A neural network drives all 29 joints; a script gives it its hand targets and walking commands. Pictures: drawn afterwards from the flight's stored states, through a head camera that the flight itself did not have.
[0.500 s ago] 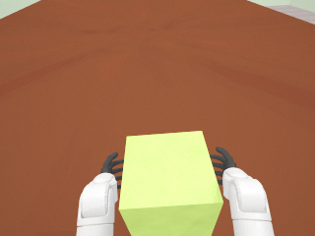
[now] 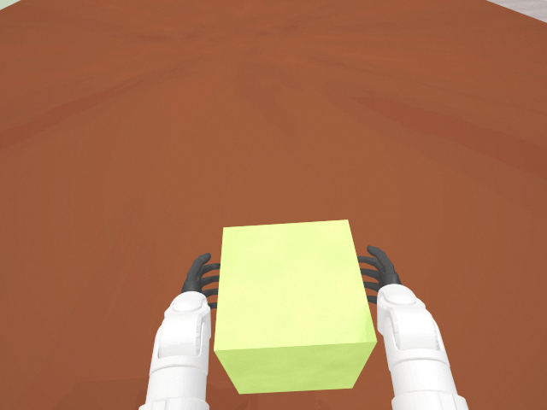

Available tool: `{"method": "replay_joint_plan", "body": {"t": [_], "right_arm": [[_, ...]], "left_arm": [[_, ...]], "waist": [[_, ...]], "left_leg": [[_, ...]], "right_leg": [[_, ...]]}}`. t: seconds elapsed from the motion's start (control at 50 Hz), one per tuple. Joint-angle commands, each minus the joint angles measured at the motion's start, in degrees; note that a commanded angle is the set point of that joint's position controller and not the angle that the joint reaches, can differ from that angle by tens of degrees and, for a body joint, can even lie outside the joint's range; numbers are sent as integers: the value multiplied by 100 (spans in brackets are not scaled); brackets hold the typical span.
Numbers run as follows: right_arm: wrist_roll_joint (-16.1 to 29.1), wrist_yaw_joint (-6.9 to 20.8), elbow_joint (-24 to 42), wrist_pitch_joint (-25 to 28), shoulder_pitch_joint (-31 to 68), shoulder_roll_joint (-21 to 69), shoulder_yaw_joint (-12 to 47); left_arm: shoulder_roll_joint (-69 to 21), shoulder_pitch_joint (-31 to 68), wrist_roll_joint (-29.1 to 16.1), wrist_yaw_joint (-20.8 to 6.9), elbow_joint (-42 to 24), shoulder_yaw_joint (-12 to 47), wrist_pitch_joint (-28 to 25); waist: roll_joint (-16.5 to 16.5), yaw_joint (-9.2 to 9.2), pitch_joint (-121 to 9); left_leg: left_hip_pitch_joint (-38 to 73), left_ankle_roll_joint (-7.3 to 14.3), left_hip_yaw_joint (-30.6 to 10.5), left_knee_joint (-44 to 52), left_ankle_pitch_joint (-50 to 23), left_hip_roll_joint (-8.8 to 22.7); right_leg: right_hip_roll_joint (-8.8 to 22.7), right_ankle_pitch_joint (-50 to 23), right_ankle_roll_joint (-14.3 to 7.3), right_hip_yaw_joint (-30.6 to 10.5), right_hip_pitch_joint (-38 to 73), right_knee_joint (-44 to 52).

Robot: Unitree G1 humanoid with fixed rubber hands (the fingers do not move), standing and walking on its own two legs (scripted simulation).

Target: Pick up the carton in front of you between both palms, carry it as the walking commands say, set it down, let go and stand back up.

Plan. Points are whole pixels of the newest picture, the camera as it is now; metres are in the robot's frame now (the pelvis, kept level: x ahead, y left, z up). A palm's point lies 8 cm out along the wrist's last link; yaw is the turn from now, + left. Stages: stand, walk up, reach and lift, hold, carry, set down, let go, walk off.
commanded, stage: carry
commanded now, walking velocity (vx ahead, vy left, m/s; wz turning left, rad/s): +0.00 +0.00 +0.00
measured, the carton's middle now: (290, 311) +0.32 +0.00 -0.05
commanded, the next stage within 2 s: hold in 0.40 s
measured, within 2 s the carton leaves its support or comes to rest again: neither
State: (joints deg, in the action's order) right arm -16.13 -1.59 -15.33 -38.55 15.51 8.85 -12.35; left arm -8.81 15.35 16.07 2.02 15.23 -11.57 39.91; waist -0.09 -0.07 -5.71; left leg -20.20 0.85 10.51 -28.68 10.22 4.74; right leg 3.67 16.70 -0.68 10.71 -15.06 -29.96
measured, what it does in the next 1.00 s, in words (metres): stands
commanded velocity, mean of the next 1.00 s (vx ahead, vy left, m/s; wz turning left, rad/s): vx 0.00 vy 0.00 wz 0.00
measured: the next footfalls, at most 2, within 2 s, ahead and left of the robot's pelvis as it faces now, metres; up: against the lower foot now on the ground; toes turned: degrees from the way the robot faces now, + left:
none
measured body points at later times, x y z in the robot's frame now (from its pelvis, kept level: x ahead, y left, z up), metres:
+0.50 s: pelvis +0.00 -0.01 +0.01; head -0.02 -0.01 +0.46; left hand +0.30 +0.14 +0.03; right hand +0.30 -0.16 +0.04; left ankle +0.05 +0.12 -0.74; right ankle -0.01 -0.11 -0.74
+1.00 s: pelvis -0.01 +0.02 +0.01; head -0.06 +0.04 +0.45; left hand +0.30 +0.13 +0.05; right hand +0.27 -0.17 +0.05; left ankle +0.05 +0.13 -0.74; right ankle -0.01 -0.11 -0.74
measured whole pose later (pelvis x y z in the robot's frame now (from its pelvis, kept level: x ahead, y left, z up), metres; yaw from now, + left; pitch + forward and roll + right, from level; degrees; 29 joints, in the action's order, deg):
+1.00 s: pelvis -0.01 +0.02 +0.01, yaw -7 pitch -9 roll +0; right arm -17.8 0.8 -19.0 -40.1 17.6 9.4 -15.6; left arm -9.2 17.1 18.2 -0.2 16.9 -14.1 42.2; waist -1.2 0.3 1.6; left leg -5.3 0.5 -0.7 -22.9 9.0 -0.8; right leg -0.5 12.2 0.5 -3.2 -2.7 -23.4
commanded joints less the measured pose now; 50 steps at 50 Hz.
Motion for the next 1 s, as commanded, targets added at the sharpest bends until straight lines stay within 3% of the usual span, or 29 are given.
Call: {"method": "replay_joint_plan", "body": {"t": [0.0,0.12,0.38,0.4,0.42,0.44,0.48,0.56,0.68,0.82,0.98], "right_arm": [[1538,1449,313,195,2425,5442,3168],[1646,1398,617,-126,2138,5289,3320],[1704,1396,695,-126,2282,5295,3374],[1579,1460,607,-110,1811,5466,3202],[1489,1425,672,-6,1781,5247,3118],[1412,1411,678,11,1837,5280,3052],[1466,1336,663,51,1884,5221,3034],[1425,1376,519,49,2132,5200,2995],[1505,1593,238,13,2649,5327,2987],[1414,1703,-107,13,2904,5442,2748],[1350,1777,-323,45,3119,5505,2589]], "left_arm": [[-5382,2634,-1577,-1451,-541,3175,-348],[-5248,2345,-1685,-1412,-802,3347,-23],[-5236,2428,-1726,-1410,-835,3356,-27],[-5397,1863,-1662,-1476,-979,3213,5],[-5186,1837,-1590,-1442,-1158,3192,-71],[-5202,2148,-1592,-1466,-1227,3290,-58],[-5035,2086,-1576,-1453,-1063,3207,-90],[-5081,2297,-1533,-1477,-974,3196,-103],[-5294,2450,-1359,-1532,-451,2907,-80],[-5492,2861,-1373,-1689,-108,2829,-52],[-5585,3113,-1389,-1772,79,2779,-39]], "waist": [[33,5,-1533],[24,6,-1500],[-1,7,-1413],[-390,52,-811],[-232,35,-1090],[-168,-51,-1016],[-331,-82,-926],[-160,-3,-760],[-80,134,-424],[-17,30,-321],[75,0,-363]], "left_leg": [[920,-6,-624,259,-938,535],[914,-26,-597,188,-1135,564],[871,-54,-586,222,-918,548],[2298,102,-1404,388,-1867,-1096],[2500,104,-1499,518,-1713,-972],[2173,48,-1469,560,-1854,-975],[2523,7,-1530,575,-1996,-954],[2076,-25,-1448,734,-1234,-1051],[2127,23,-1419,833,-461,-1006],[2263,-20,-1419,894,11,-931],[2386,-80,-1510,994,269,-828]], "right_leg": [[596,-813,-37,-605,246,494],[609,-1070,-10,-597,257,428],[613,-985,-41,-628,218,509],[-669,-2562,-101,-1664,445,948],[-586,-2650,-108,-1734,766,925],[-702,-2577,-66,-1681,1161,930],[-696,-2367,-57,-1704,1006,1104],[-715,-1969,17,-1666,1424,1136],[-706,-945,20,-1606,913,1244],[-735,-306,-64,-1556,581,1307],[-786,-78,-118,-1524,401,1293]]}}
